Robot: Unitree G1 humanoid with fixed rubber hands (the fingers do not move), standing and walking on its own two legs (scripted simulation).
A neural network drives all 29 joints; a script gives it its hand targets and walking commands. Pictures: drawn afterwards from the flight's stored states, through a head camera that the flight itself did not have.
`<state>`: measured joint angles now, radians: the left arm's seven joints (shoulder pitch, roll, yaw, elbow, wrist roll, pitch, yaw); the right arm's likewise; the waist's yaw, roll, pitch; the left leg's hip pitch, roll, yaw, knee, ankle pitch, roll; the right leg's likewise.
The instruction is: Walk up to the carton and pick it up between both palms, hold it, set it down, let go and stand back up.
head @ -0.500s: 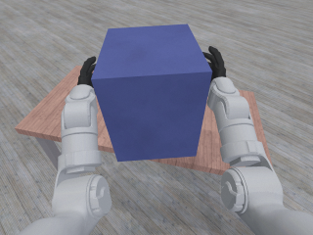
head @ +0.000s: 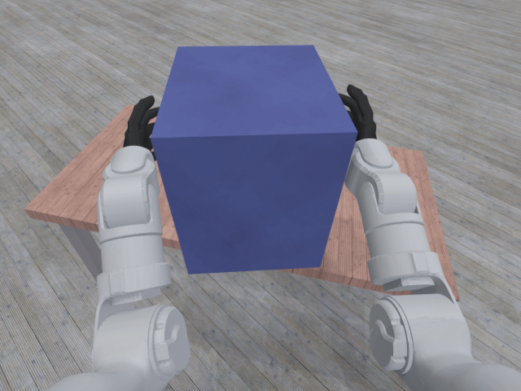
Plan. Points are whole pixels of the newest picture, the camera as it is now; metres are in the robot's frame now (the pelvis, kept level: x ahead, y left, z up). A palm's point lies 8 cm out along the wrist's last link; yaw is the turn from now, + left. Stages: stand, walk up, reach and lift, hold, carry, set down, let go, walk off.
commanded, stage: reach and lift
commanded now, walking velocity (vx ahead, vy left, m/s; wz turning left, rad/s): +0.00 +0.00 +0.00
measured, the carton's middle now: (250, 159) +0.44 +0.03 +0.14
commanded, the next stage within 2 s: hold in 0.74 s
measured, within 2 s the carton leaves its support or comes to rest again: neither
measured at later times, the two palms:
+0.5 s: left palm (145, 153) +0.38 +0.17 +0.20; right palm (367, 148) +0.39 -0.14 +0.21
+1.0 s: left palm (138, 157) +0.37 +0.18 +0.20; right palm (364, 150) +0.38 -0.13 +0.21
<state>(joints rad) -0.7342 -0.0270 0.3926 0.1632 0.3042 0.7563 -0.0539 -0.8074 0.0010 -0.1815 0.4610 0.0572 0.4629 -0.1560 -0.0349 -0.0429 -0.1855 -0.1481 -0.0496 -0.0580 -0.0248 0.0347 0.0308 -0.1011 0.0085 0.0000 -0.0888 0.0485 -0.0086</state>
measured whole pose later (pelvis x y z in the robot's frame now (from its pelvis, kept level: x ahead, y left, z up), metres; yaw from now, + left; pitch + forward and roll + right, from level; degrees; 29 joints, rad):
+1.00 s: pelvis -0.01 +0.01 +0.00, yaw +0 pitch +9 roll +0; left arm -0.75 -0.03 0.36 0.24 0.31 0.75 -0.05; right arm -0.77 0.01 -0.24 0.44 0.02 0.50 -0.14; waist -0.02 -0.03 -0.24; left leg -0.23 -0.06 -0.05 0.07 0.01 0.04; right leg -0.19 0.00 0.00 0.03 0.01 0.00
